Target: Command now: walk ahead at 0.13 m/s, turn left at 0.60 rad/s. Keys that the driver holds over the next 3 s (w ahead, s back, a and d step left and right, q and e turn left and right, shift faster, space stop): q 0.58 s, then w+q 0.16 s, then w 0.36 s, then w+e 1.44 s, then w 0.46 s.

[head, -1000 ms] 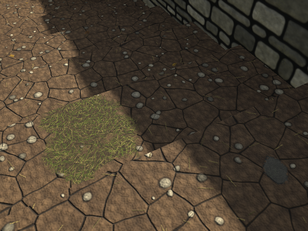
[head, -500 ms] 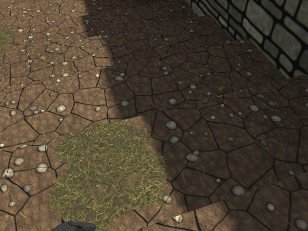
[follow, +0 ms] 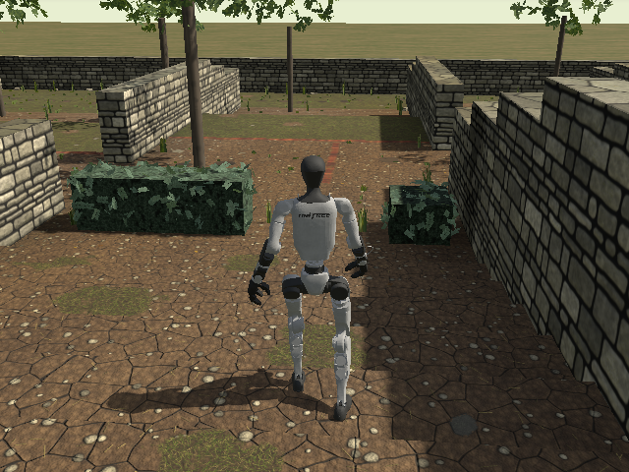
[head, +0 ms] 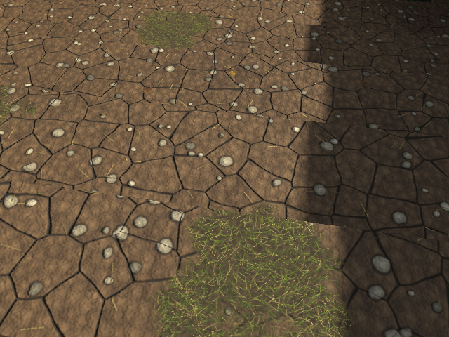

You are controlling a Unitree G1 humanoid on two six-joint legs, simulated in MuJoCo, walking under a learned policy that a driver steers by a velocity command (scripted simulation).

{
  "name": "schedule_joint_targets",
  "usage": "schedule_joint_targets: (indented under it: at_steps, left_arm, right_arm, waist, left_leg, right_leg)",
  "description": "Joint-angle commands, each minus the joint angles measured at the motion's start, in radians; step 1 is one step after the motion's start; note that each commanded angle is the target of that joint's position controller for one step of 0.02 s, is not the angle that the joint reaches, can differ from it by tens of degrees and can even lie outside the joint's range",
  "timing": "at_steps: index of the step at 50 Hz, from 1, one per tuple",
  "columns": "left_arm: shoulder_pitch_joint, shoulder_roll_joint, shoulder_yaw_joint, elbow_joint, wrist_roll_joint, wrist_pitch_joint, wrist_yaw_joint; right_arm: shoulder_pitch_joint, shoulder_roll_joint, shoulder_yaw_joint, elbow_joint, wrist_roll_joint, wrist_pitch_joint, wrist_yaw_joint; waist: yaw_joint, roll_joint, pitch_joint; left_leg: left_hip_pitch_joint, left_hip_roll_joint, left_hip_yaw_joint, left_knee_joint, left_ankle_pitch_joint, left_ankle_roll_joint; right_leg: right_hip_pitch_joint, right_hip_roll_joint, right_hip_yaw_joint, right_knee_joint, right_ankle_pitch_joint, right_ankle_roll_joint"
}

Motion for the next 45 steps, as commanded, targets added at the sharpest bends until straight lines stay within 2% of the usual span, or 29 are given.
schedule_joint_targets:
  at_steps: [1, 2, 3, 4, 5, 6, 8, 9, 11, 12, 15, 16, 17, 19, 20, 21, 22, 23, 24, 25, 26, 27, 28, 30, 31, 33, 37, 41, 45]
  left_arm:
    - [0.144, 0.004, -0.024, -0.110, 0.025, -0.022, -0.033]
    - [-0.028, 0.062, -0.024, -0.134, -0.028, -0.020, -0.046]
    - [-0.169, 0.082, -0.022, -0.180, -0.047, -0.008, -0.038]
    - [-0.170, 0.135, -0.009, -0.171, -0.022, 0.001, -0.014]
    - [-0.131, 0.118, -0.017, -0.162, 0.006, 0.009, 0.001]
    - [-0.121, 0.092, -0.029, -0.162, 0.017, 0.018, 0.014]
    - [-0.110, 0.080, -0.036, -0.169, 0.011, 0.035, 0.024]
    - [-0.093, 0.077, -0.037, -0.168, 0.014, 0.044, 0.018]
    - [-0.102, 0.047, -0.047, -0.181, 0.010, 0.059, 0.008]
    - [-0.107, 0.031, -0.052, -0.188, 0.006, 0.065, 0.005]
    - [-0.152, 0.053, -0.050, -0.226, -0.008, 0.057, 0.008]
    - [-0.111, 0.050, -0.049, -0.223, 0.001, 0.047, 0.007]
    - [-0.137, 0.063, -0.041, -0.239, -0.025, 0.046, 0.012]
    - [-0.116, 0.069, -0.034, -0.245, -0.055, 0.043, 0.018]
    - [-0.117, 0.092, -0.024, -0.256, -0.068, 0.038, 0.023]
    - [-0.088, 0.149, -0.001, -0.270, -0.072, 0.027, 0.031]
    - [-0.104, 0.242, 0.027, -0.300, -0.049, 0.009, 0.033]
    - [-0.088, 0.198, 0.030, -0.301, 0.018, 0.000, 0.027]
    - [-0.122, 0.163, 0.027, -0.297, 0.007, -0.005, 0.021]
    - [-0.215, 0.105, 0.011, -0.318, -0.012, -0.010, 0.006]
    - [-0.247, 0.059, -0.006, -0.348, -0.034, -0.017, 0.008]
    - [-0.253, 0.067, -0.005, -0.357, -0.039, -0.017, 0.014]
    - [-0.250, 0.084, -0.001, -0.371, -0.031, -0.014, 0.021]
    - [-0.182, 0.102, 0.004, -0.366, -0.017, -0.006, 0.025]
    - [-0.132, 0.093, 0.001, -0.351, -0.020, 0.000, 0.017]
    - [-0.041, 0.079, 0.000, -0.311, -0.022, 0.000, 0.000]
    - [0.064, 0.101, 0.022, -0.228, -0.019, -0.012, -0.020]
    - [0.014, 0.089, 0.024, -0.195, -0.010, -0.035, -0.030]
    - [-0.010, 0.083, 0.022, -0.153, -0.005, -0.036, -0.027]
  right_arm:
    - [0.307, -0.336, -0.103, -0.026, -0.013, -0.022, -0.059]
    - [0.383, -0.260, -0.094, 0.012, -0.035, -0.033, -0.054]
    - [0.367, -0.226, -0.095, 0.029, -0.014, -0.038, -0.063]
    - [0.304, -0.160, -0.076, 0.026, 0.009, -0.028, -0.071]
    - [0.240, -0.119, -0.054, 0.014, 0.019, -0.020, -0.067]
    - [0.191, -0.111, -0.041, -0.011, 0.016, -0.011, -0.060]
    - [0.101, -0.126, -0.037, -0.071, 0.005, -0.007, -0.053]
    - [0.087, -0.147, -0.038, -0.101, -0.001, -0.007, -0.055]
    - [0.094, -0.187, -0.046, -0.135, -0.003, -0.008, -0.053]
    - [0.108, -0.191, -0.049, -0.146, -0.013, -0.003, -0.052]
    - [0.184, -0.173, -0.048, -0.183, -0.005, 0.005, -0.040]
    - [0.175, -0.165, -0.044, -0.207, -0.014, 0.012, -0.041]
    - [0.181, -0.161, -0.045, -0.200, 0.002, 0.016, -0.032]
    - [0.178, -0.154, -0.043, -0.196, 0.014, 0.037, -0.020]
    - [0.215, -0.128, -0.033, -0.182, 0.016, 0.046, -0.012]
    - [0.280, -0.069, -0.011, -0.172, 0.018, 0.048, -0.013]
    - [0.321, 0.015, 0.017, -0.217, -0.009, 0.047, -0.020]
    - [0.265, -0.116, -0.023, -0.212, -0.031, 0.051, -0.032]
    - [0.243, -0.160, -0.038, -0.190, -0.032, 0.065, -0.053]
    - [0.260, -0.179, -0.045, -0.170, -0.033, 0.070, -0.076]
    - [0.277, -0.174, -0.046, -0.157, -0.028, 0.072, -0.081]
    - [0.254, -0.146, -0.033, -0.165, -0.037, 0.072, -0.073]
    - [0.251, -0.127, -0.026, -0.168, -0.034, 0.072, -0.060]
    - [0.256, -0.137, -0.033, -0.156, -0.014, 0.071, -0.041]
    - [0.252, -0.142, -0.039, -0.146, -0.016, 0.067, -0.037]
    - [0.220, -0.138, -0.045, -0.137, -0.013, 0.064, -0.038]
    - [0.123, -0.071, -0.015, -0.153, -0.014, 0.071, -0.040]
    - [0.121, -0.052, -0.002, -0.152, -0.041, 0.083, -0.041]
    - [0.118, -0.038, 0.005, -0.158, -0.045, 0.084, -0.035]
  waist:
    - [-0.055, 0.252, -0.475]
    - [-0.174, 0.086, -0.307]
    - [-0.195, 0.064, -0.158]
    - [-0.156, 0.013, -0.142]
    - [-0.090, 0.006, -0.120]
    - [-0.038, -0.004, -0.089]
    - [0.001, -0.001, -0.097]
    - [0.004, -0.005, -0.090]
    - [-0.012, 0.026, -0.068]
    - [-0.020, 0.050, -0.062]
    - [-0.081, 0.064, -0.060]
    - [-0.080, 0.072, -0.085]
    - [-0.074, 0.061, -0.069]
    - [-0.066, 0.053, -0.083]
    - [-0.071, 0.036, -0.104]
    - [-0.079, -0.042, -0.171]
    - [-0.119, -0.277, -0.216]
    - [-0.039, -0.129, -0.129]
    - [-0.061, -0.034, -0.095]
    - [-0.111, -0.055, -0.072]
    - [-0.111, -0.095, -0.084]
    - [-0.108, -0.103, -0.082]
    - [-0.097, -0.092, -0.084]
    - [-0.064, -0.094, -0.079]
    - [-0.049, -0.108, -0.056]
    - [-0.013, -0.129, -0.004]
    - [0.037, -0.125, 0.047]
    - [0.005, -0.119, 0.062]
    - [-0.019, -0.134, 0.078]
  left_leg:
    - [0.901, 0.317, -0.578, -0.141, 0.831, 0.498]
    - [0.818, 0.347, -0.641, -0.226, 0.710, 0.450]
    - [0.698, 0.316, -0.553, -0.248, 0.570, 0.379]
    - [0.593, 0.282, -0.500, -0.264, 0.471, 0.338]
    - [0.455, 0.253, -0.462, -0.289, 0.466, 0.314]
    - [0.290, 0.236, -0.430, -0.332, 0.459, 0.297]
    - [0.174, 0.181, -0.369, -0.382, 0.301, 0.265]
    - [0.111, 0.147, -0.342, -0.393, 0.216, 0.246]
    - [0.052, 0.100, -0.309, -0.396, 0.102, 0.219]
    - [0.028, 0.087, -0.307, -0.383, 0.059, 0.208]
    - [0.144, 0.135, -0.426, -0.322, 0.001, 0.224]
    - [0.142, 0.128, -0.423, -0.272, 0.051, 0.222]
    - [0.207, 0.160, -0.493, -0.252, 0.113, 0.239]
    - [0.243, 0.160, -0.527, -0.170, 0.215, 0.235]
    - [0.222, 0.147, -0.528, -0.131, 0.175, 0.200]
    - [0.150, 0.076, -0.454, -0.015, -0.020, 0.115]
    - [-0.149, -0.125, -0.226, 0.227, -0.498, -0.040]
    - [-0.260, -0.081, -0.185, 0.470, -0.628, -0.124]
    - [-0.236, -0.032, -0.167, 0.603, -0.556, -0.154]
    - [-0.203, -0.021, -0.155, 0.670, -0.476, -0.184]
    - [-0.189, -0.021, -0.171, 0.685, -0.394, -0.205]
    - [-0.177, -0.022, -0.139, 0.736, -0.338, -0.210]
    - [-0.171, -0.026, -0.120, 0.770, -0.286, -0.209]
    - [-0.192, -0.021, -0.122, 0.756, -0.195, -0.207]
    - [-0.210, -0.004, -0.126, 0.710, -0.159, -0.201]
    - [-0.260, 0.034, -0.126, 0.586, -0.120, -0.191]
    - [-0.332, 0.083, -0.082, 0.302, -0.113, -0.158]
    - [-0.201, 0.072, -0.033, 0.165, -0.152, -0.091]
    - [-0.104, 0.065, -0.039, 0.088, -0.200, -0.028]
  right_leg:
    - [-0.458, 0.077, 0.107, 0.631, -0.319, 0.020]
    - [-0.638, 0.089, 0.268, 0.748, -0.339, 0.007]
    - [-0.728, 0.054, 0.309, 0.812, -0.317, -0.005]
    - [-0.696, 0.009, 0.325, 0.821, -0.278, -0.001]
    - [-0.620, -0.021, 0.351, 0.767, -0.217, -0.004]
    - [-0.512, -0.036, 0.351, 0.715, -0.162, -0.003]
    - [-0.405, -0.015, 0.326, 0.628, -0.073, 0.001]
    - [-0.357, 0.005, 0.303, 0.585, -0.022, 0.006]
    - [-0.299, 0.046, 0.253, 0.486, 0.028, 0.022]
    - [-0.273, 0.060, 0.232, 0.478, 0.056, 0.024]
    - [-0.311, 0.080, 0.247, 0.336, 0.049, 0.028]
    - [-0.268, 0.097, 0.228, 0.370, 0.099, 0.018]
    - [-0.305, 0.098, 0.251, 0.205, 0.048, 0.013]
    - [-0.225, 0.115, 0.243, -0.013, 0.210, -0.027]
    - [-0.153, 0.077, 0.272, -0.096, 0.371, -0.083]
    - [0.001, -0.055, 0.362, -0.105, 0.723, -0.212]
    - [0.202, -0.322, 0.646, -0.109, 1.157, -0.542]
    - [0.129, -0.410, 0.687, -0.183, 1.060, -0.565]
    - [0.063, -0.339, 0.561, -0.195, 0.958, -0.472]
    - [-0.009, -0.260, 0.459, -0.194, 0.925, -0.389]
    - [-0.026, -0.220, 0.391, -0.188, 0.950, -0.346]
    - [-0.044, -0.193, 0.342, -0.186, 0.945, -0.333]
    - [-0.055, -0.169, 0.299, -0.195, 0.910, -0.333]
    - [-0.005, -0.152, 0.241, -0.213, 0.790, -0.337]
    - [0.019, -0.150, 0.228, -0.233, 0.670, -0.333]
    - [0.086, -0.179, 0.240, -0.276, 0.439, -0.324]
    - [0.206, -0.256, 0.273, -0.320, 0.278, -0.351]
    - [0.106, -0.258, 0.255, -0.371, 0.209, -0.354]
    - [0.077, -0.277, 0.227, -0.393, 0.160, -0.343]
Next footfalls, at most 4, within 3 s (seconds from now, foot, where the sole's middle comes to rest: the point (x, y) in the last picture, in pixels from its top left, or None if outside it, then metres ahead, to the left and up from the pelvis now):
0.40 right None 0.15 -0.12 -0.76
1.04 left None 0.16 0.20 -0.76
1.62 right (175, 323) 0.57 0.24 -0.92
1.96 left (103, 264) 0.76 0.53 -0.92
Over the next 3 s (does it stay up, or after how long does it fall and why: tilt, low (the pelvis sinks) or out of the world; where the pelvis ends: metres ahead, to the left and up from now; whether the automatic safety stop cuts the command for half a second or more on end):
stays up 1.14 0.28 -0.26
